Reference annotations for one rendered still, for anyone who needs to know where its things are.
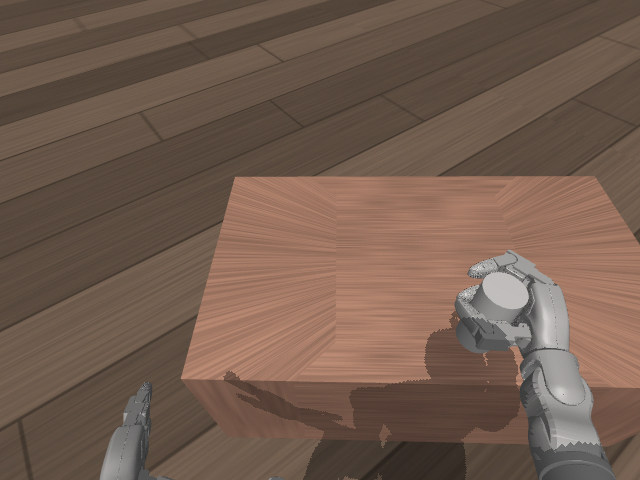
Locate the can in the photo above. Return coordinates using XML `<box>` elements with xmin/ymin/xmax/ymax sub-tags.
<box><xmin>456</xmin><ymin>272</ymin><xmax>529</xmax><ymax>353</ymax></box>

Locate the left robot hand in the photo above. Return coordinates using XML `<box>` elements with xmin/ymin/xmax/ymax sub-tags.
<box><xmin>99</xmin><ymin>382</ymin><xmax>173</xmax><ymax>480</ymax></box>

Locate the right robot hand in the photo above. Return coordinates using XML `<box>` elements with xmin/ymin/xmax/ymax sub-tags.
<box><xmin>454</xmin><ymin>250</ymin><xmax>570</xmax><ymax>359</ymax></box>

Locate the right robot arm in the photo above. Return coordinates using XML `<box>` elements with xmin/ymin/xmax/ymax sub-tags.
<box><xmin>520</xmin><ymin>348</ymin><xmax>616</xmax><ymax>480</ymax></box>

